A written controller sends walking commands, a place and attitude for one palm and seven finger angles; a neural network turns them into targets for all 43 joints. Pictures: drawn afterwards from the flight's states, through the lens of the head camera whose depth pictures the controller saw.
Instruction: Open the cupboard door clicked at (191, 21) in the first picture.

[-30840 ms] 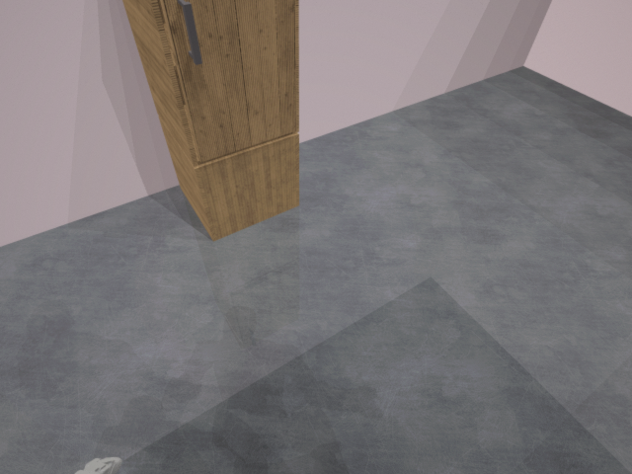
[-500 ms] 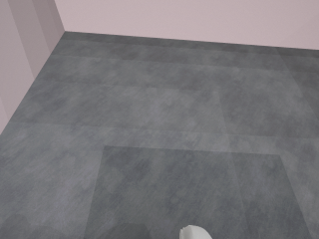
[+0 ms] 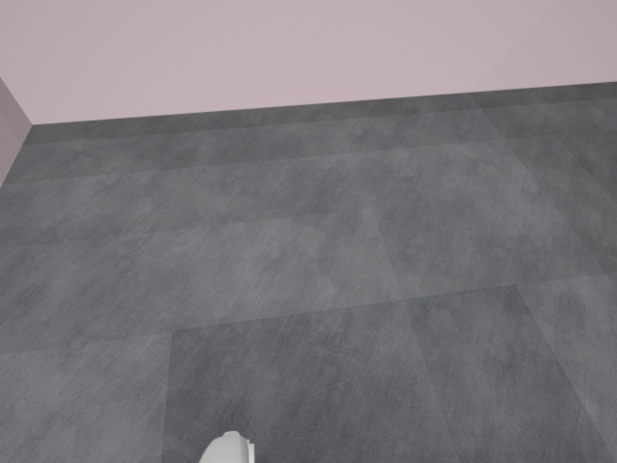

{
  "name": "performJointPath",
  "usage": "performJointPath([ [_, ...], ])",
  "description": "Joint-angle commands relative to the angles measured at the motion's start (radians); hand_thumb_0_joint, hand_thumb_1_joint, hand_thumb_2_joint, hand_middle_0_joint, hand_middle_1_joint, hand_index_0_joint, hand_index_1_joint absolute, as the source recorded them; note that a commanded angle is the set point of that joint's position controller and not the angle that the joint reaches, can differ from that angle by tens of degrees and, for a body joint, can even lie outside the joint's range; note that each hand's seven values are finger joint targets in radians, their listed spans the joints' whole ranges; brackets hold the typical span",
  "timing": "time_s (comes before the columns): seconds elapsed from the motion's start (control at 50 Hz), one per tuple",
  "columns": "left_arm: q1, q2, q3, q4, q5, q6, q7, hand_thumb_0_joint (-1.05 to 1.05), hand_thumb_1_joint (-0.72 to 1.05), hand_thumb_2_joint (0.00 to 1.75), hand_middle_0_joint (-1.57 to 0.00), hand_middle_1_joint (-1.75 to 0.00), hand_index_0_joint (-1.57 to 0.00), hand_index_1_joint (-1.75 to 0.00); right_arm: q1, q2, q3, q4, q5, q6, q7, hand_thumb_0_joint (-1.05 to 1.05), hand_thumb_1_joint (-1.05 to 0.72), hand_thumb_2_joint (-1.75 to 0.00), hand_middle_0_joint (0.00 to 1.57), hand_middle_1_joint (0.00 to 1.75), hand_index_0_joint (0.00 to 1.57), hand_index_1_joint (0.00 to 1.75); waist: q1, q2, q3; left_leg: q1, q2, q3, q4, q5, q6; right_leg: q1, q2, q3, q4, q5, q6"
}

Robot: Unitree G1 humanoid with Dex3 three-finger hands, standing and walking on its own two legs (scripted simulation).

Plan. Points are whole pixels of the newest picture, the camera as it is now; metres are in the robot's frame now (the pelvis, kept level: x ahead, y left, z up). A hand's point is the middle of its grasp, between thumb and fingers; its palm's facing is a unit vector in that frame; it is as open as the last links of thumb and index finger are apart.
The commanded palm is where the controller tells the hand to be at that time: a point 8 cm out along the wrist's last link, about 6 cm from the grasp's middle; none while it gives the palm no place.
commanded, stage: walk to a spot facing it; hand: left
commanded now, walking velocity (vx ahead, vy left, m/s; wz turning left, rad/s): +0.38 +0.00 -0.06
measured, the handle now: out of the picture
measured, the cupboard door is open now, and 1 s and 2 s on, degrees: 41 41 41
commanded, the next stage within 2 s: turn to face it in 0.18 s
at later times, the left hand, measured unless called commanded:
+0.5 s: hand (194, 366) +0.29 +0.21 -0.18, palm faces +0.01 -0.98 -0.22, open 7.2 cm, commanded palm none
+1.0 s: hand (189, 323) +0.37 +0.24 -0.19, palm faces +0.31 -0.92 -0.23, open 7.4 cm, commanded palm none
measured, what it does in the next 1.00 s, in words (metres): walks ahead, turning left: left foot, then right foot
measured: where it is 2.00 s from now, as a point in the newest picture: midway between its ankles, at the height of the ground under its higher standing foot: (319, 388)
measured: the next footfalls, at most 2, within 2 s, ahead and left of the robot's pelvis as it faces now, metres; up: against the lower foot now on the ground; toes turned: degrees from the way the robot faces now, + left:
left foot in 0.20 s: +0.27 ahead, +0.13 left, +0.00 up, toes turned +6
right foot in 0.54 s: +0.34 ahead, -0.12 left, +0.00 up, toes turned -6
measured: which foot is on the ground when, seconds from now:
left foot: up 0.00-0.18, down 0.20-0.54, up 0.56-0.82, down 0.84-1.00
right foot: down 0.00-0.22, up 0.24-0.52, down 0.54-0.84, up 0.86-1.00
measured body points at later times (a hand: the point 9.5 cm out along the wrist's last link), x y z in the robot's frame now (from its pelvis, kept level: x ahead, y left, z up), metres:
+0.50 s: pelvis +0.24 +0.02 -0.01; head +0.26 +0.01 +0.44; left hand +0.29 +0.26 -0.16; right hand +0.23 -0.22 -0.16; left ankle +0.23 +0.13 -0.74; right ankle +0.28 -0.12 -0.73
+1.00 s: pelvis +0.35 +0.01 -0.02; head +0.38 +0.04 +0.43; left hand +0.36 +0.28 -0.17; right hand +0.51 -0.21 -0.14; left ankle +0.34 +0.13 -0.74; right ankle +0.35 -0.13 -0.68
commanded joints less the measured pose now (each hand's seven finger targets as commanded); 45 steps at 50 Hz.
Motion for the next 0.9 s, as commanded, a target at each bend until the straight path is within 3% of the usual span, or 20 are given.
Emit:
performJointPath([
  [0.0, 0.117, 0.077, 0.0, 0.01, 0.0, -0.029, -0.003, 0.0, 0.9, 0.9, -0.2, -0.3, -0.2, -0.3, -0.061, -0.043, -0.006, -0.066, 0.008, -0.022, 0.018, 0.0, -0.9, -0.9, 0.2, 0.3, 0.2, 0.3, 0.035, -0.078, 0.023, -0.062, -0.015, 0.014, -0.152, 0.057, 0.0, 0.094, -0.274, 0.197, -0.162, 0.41, -0.095],
  [0.08, 0.149, 0.098, -0.003, 0.039, 0.003, -0.025, 0.006, 0.0, 0.9, 0.9, -0.2, -0.3, -0.2, -0.3, -0.16, -0.056, -0.006, -0.091, 0.013, -0.033, 0.025, 0.0, -0.9, -0.9, 0.2, 0.3, 0.2, 0.3, 0.042, -0.09, 0.055, 0.012, -0.051, 0.035, -0.28, 0.044, 0.03, 0.137, -0.297, 0.189, -0.118, 0.539, -0.075],
  [0.14, 0.128, 0.107, -0.002, 0.048, -0.002, -0.021, 0.009, 0.0, 0.9, 0.9, -0.2, -0.3, -0.2, -0.3, 0.032, -0.099, -0.018, -0.021, 0.003, -0.042, 0.005, 0.0, -0.9, -0.9, 0.2, 0.3, 0.2, 0.3, -0.063, -0.036, -0.022, 0.366, -0.13, 0.086, -0.427, 0.121, 0.062, 0.038, -0.235, 0.12, 0.143, 0.737, -0.026],
  [0.16, 0.139, 0.086, -0.004, 0.03, -0.008, -0.018, 0.007, 0.0, 0.9, 0.9, -0.2, -0.3, -0.2, -0.3, 0.175, -0.165, -0.033, 0.013, -0.008, -0.047, -0.006, 0.0, -0.9, -0.9, 0.2, 0.3, 0.2, 0.3, -0.117, 0.051, -0.109, 0.617, -0.013, -0.054, -0.446, 0.187, 0.118, -0.14, -0.173, 0.095, 0.357, 0.562, 0.014],
  [0.18, 0.199, 0.034, -0.01, 0.014, -0.019, -0.018, -0.001, 0.0, 0.9, 0.9, -0.2, -0.3, -0.2, -0.3, 0.293, -0.27, -0.057, 0.032, -0.024, -0.05, -0.015, 0.0, -0.9, -0.9, 0.2, 0.3, 0.2, 0.3, -0.124, 0.273, -0.26, 0.838, 0.279, -0.413, -0.509, 0.26, 0.251, -0.357, -0.036, 0.01, 0.722, -0.006, 0.053],
  [0.2, 0.148, 0.044, -0.012, -0.015, -0.008, -0.024, 0.003, 0.0, 0.9, 0.9, -0.2, -0.3, -0.2, -0.3, 0.293, -0.279, -0.052, 0.027, -0.007, -0.035, -0.016, 0.0, -0.9, -0.9, 0.2, 0.3, 0.2, 0.3, -0.112, 0.21, -0.243, 0.721, 0.368, -0.505, -0.629, 0.192, 0.298, -0.395, -0.027, 0.085, 0.92, -0.291, 0.038],
  [0.26, 0.06, 0.016, -0.005, -0.02, 0.011, 0.009, -0.012, 0.0, 0.9, 0.9, -0.2, -0.3, -0.2, -0.3, 0.078, -0.14, -0.015, -0.033, -0.004, -0.05, -0.022, 0.0, -0.9, -0.9, 0.2, 0.3, 0.2, 0.3, -0.015, 0.124, 0.03, 0.329, 0.27, -0.304, -0.751, 0.0, 0.2, -0.465, -0.15, 0.138, 0.959, -0.081, 0.066],
  [0.34, 0.121, -0.056, -0.024, 0.004, 0.011, 0.038, -0.01, 0.0, 0.9, 0.9, -0.2, -0.3, -0.2, -0.3, 0.054, -0.115, 0.003, -0.012, 0.005, -0.06, -0.028, 0.0, -0.9, -0.9, 0.2, 0.3, 0.2, 0.3, 0.044, 0.108, -0.04, 0.265, 0.138, -0.054, -0.69, 0.434, 0.188, -0.255, -0.161, 0.069, 0.563, -0.054, 0.113],
  [0.42, 0.104, -0.042, -0.025, 0.007, 0.013, 0.042, -0.002, 0.0, 0.9, 0.9, -0.2, -0.3, -0.2, -0.3, 0.056, -0.133, -0.008, 0.0, 0.007, -0.028, -0.023, 0.0, -0.9, -0.9, 0.2, 0.3, 0.2, 0.3, 0.049, 0.122, -0.035, 0.194, 0.091, -0.082, -0.636, 0.239, 0.185, -0.104, -0.101, -0.011, 0.315, 0.039, 0.134],
  [0.48, 0.117, 0.049, -0.001, -0.007, 0.011, 0.038, 0.003, 0.0, 0.9, 0.9, -0.2, -0.3, -0.2, -0.3, 0.021, -0.134, -0.012, -0.014, 0.013, -0.003, -0.016, 0.0, -0.9, -0.9, 0.2, 0.3, 0.2, 0.3, 0.081, 0.083, -0.011, 0.11, 0.022, -0.092, -0.527, 0.057, 0.111, 0.02, -0.124, 0.008, 0.126, 0.128, 0.135],
  [0.52, 0.167, 0.2, 0.028, -0.013, 0.016, 0.029, 0.016, 0.0, 0.9, 0.9, -0.2, -0.3, -0.2, -0.3, 0.057, -0.072, -0.005, -0.035, 0.015, 0.009, -0.001, 0.0, -0.9, -0.9, 0.2, 0.3, 0.2, 0.3, 0.099, -0.254, -0.062, -0.04, -0.153, 0.064, -0.179, -0.294, 0.018, 0.149, -0.476, 0.339, -0.053, 0.21, 0.0],
  [0.54, 0.192, 0.21, 0.032, -0.017, 0.009, 0.031, 0.025, 0.0, 0.9, 0.9, -0.2, -0.3, -0.2, -0.3, 0.009, -0.085, -0.013, -0.054, 0.016, 0.023, -0.005, 0.0, -0.9, -0.9, 0.2, 0.3, 0.2, 0.3, 0.127, -0.32, -0.078, -0.036, -0.126, 0.01, 0.062, -0.407, 0.017, 0.112, -0.565, 0.401, -0.103, 0.299, -0.075],
  [0.58, 0.102, 0.16, 0.021, -0.043, 0.011, 0.033, 0.036, 0.0, 0.9, 0.9, -0.2, -0.3, -0.2, -0.3, -0.006, -0.094, -0.017, -0.044, 0.02, 0.026, -0.004, 0.0, -0.9, -0.9, 0.2, 0.3, 0.2, 0.3, 0.087, -0.25, -0.072, -0.078, -0.072, -0.057, 0.229, -0.32, 0.009, 0.105, -0.505, 0.272, -0.052, 0.437, -0.08],
  [0.64, 0.004, 0.139, 0.018, -0.085, 0.016, 0.04, 0.038, 0.0, 0.9, 0.9, -0.2, -0.3, -0.2, -0.3, 0.008, -0.053, -0.011, -0.043, 0.022, 0.044, 0.013, 0.0, -0.9, -0.9, 0.2, 0.3, 0.2, 0.3, 0.035, -0.18, -0.058, 0.013, -0.057, -0.011, 0.092, -0.247, -0.002, 0.016, -0.438, 0.034, -0.022, 0.459, -0.011],
  [0.76, 0.002, 0.181, 0.035, -0.107, 0.007, 0.047, 0.027, 0.0, 0.9, 0.9, -0.2, -0.3, -0.2, -0.3, 0.024, -0.083, -0.013, -0.081, 0.013, 0.037, 0.026, 0.0, -0.9, -0.9, 0.2, 0.3, 0.2, 0.3, 0.01, -0.122, -0.078, 0.239, -0.125, 0.11, -0.387, -0.004, 0.01, 0.009, -0.391, -0.107, 0.192, 0.533, 0.063],
  [0.78, -0.006, 0.176, 0.033, -0.119, 0.0, 0.049, 0.023, 0.0, 0.9, 0.9, -0.2, -0.3, -0.2, -0.3, 0.087, -0.129, -0.028, -0.073, 0.008, 0.031, 0.025, 0.0, -0.9, -0.9, 0.2, 0.3, 0.2, 0.3, -0.033, -0.022, -0.13, 0.396, -0.105, 0.078, -0.481, 0.176, 0.028, -0.069, -0.369, -0.127, 0.336, 0.469, 0.101],
  [0.8, -0.007, 0.118, 0.026, -0.163, -0.011, 0.057, 0.014, 0.0, 0.9, 0.9, -0.2, -0.3, -0.2, -0.3, 0.152, -0.251, -0.056, -0.08, -0.004, 0.022, 0.019, 0.0, -0.9, -0.9, 0.2, 0.3, 0.2, 0.3, -0.065, 0.277, -0.19, 0.56, 0.153, -0.291, -0.524, 0.564, 0.162, -0.322, -0.229, -0.147, 0.578, -0.028, 0.176],
  [0.82, -0.074, 0.088, 0.009, -0.211, -0.005, 0.064, 0.019, 0.0, 0.9, 0.9, -0.2, -0.3, -0.2, -0.3, 0.206, -0.324, -0.072, -0.071, 0.002, 0.029, 0.006, 0.0, -0.9, -0.9, 0.2, 0.3, 0.2, 0.3, -0.099, 0.352, -0.227, 0.571, 0.326, -0.485, -0.561, 0.796, 0.299, -0.429, -0.156, -0.021, 0.761, -0.458, 0.183],
  [0.84, -0.134, 0.1, 0.009, -0.235, 0.005, 0.076, 0.03, 0.0, 0.9, 0.9, -0.2, -0.3, -0.2, -0.3, 0.196, -0.312, -0.07, -0.075, 0.002, 0.028, -0.002, 0.0, -0.9, -0.9, 0.2, 0.3, 0.2, 0.3, -0.093, 0.194, -0.197, 0.51, 0.312, -0.467, -0.554, 0.612, 0.3, -0.454, -0.156, 0.059, 0.828, -0.408, 0.172],
  [0.88, -0.15, 0.086, 0.015, -0.207, 0.004, 0.079, 0.024, 0.0, 0.9, 0.9, -0.2, -0.3, -0.2, -0.3, 0.071, -0.279, -0.066, -0.111, -0.001, 0.024, -0.016, 0.0, -0.9, -0.9, 0.2, 0.3, 0.2, 0.3, -0.052, 0.24, -0.094, 0.376, 0.228, -0.401, -0.587, 0.433, 0.254, -0.488, -0.177, 0.11, 0.842, -0.276, 0.178],
])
